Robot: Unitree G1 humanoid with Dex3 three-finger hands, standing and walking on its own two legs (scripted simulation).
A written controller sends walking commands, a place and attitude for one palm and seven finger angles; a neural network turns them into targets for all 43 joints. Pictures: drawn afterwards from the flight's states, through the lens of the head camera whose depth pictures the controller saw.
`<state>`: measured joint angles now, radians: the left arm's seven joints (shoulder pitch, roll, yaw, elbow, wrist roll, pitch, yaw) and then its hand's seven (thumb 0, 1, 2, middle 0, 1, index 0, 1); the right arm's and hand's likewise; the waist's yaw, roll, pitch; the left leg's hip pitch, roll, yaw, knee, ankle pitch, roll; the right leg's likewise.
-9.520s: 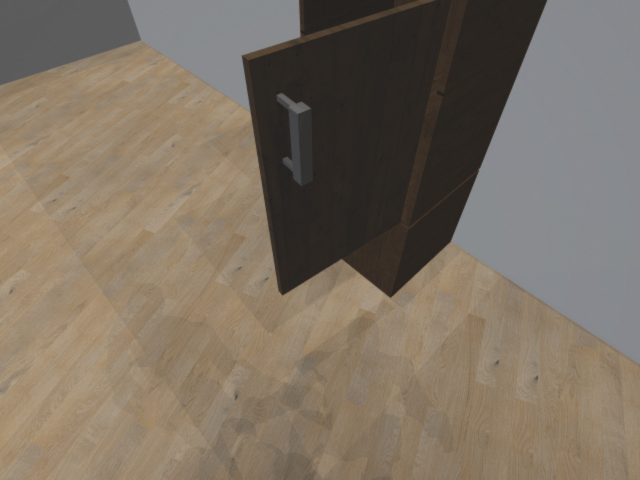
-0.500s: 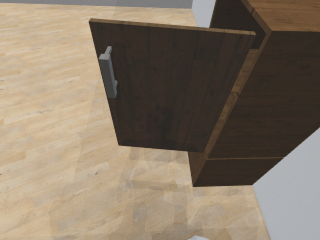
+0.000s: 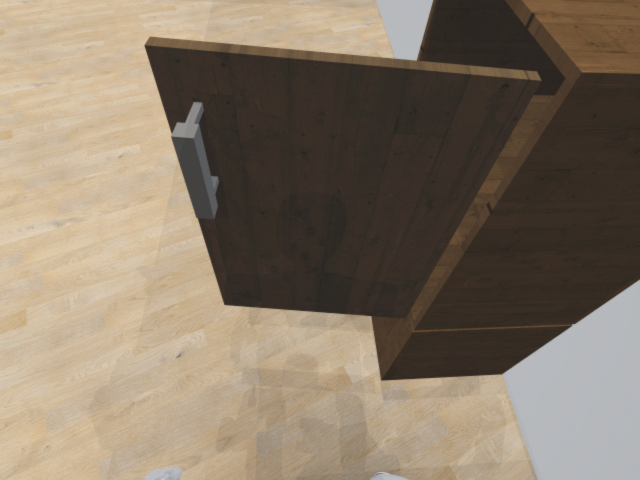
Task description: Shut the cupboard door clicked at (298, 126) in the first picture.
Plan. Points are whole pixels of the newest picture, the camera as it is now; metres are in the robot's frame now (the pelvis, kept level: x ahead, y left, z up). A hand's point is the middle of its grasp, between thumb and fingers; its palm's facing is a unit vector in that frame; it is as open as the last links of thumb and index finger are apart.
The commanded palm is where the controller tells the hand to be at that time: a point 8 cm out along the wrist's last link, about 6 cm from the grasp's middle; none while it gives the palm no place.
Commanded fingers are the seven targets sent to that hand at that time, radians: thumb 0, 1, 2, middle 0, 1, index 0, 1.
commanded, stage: come to a stop and stand still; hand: left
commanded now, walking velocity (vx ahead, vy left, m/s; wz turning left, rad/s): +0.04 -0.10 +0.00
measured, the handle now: (201, 163) +0.45 +0.18 +0.12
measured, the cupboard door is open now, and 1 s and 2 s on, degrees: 83 83 83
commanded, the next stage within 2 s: look again from close up in 0.84 s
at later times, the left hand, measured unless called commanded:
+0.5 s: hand out of the picture +0.00 +0.15 -0.16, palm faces +0.01 -0.98 -0.22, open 7.3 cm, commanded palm none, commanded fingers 0.00 0.90 0.90 -0.20 -0.30 -0.20 -0.30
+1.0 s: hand out of the picture -0.05 +0.12 -0.17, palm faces +0.02 -0.98 -0.18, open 7.4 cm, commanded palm none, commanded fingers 0.00 0.90 0.90 -0.20 -0.30 -0.20 -0.30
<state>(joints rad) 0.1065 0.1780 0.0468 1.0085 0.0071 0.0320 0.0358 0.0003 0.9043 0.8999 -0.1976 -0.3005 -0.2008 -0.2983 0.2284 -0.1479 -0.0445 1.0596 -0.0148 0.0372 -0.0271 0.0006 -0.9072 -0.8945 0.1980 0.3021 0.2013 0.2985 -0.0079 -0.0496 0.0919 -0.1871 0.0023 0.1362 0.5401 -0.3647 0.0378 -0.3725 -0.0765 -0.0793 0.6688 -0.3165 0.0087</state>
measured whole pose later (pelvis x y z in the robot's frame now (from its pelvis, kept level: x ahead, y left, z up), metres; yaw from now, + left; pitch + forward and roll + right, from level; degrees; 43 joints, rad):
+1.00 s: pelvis -0.04 -0.04 +0.01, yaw -1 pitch +0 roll -1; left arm 0.30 0.11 -0.01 1.13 0.01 -0.03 0.05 0.00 0.91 0.90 -0.20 -0.30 -0.20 -0.30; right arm 0.28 -0.14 -0.01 1.13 -0.01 0.00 -0.02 0.00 -0.91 -0.89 0.20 0.30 0.20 0.30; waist 0.00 0.02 0.04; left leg -0.20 0.07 0.10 0.47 -0.27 -0.02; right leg -0.15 0.02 -0.06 0.41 -0.27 -0.02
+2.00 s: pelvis -0.09 -0.05 -0.07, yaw +5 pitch +9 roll -1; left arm 0.51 0.24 0.17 0.05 -0.28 -0.46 -0.31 0.01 0.90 0.90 -0.47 -0.59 -0.47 -0.59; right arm 0.17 -0.29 -0.06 0.50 0.02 -0.28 -0.02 0.01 -0.90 -0.90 0.20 0.30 0.20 0.30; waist 0.06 -0.02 -0.09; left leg -0.80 0.05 -0.01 1.07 -0.44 -0.02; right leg -0.72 -0.03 -0.12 1.07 -0.51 -0.04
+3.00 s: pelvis -0.07 -0.02 -0.01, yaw +4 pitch +0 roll -1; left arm 0.27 0.31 0.19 -0.21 -0.31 0.00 -0.30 0.02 0.90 0.90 -1.28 -1.48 -1.28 -1.48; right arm 0.24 -0.23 0.08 0.55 0.06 -0.26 -0.05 0.01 -0.90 -0.89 0.20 0.30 0.21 0.30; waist 0.06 0.05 -0.03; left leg -0.38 0.02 0.03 0.68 -0.31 0.03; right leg -0.29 -0.04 -0.09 0.64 -0.34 0.01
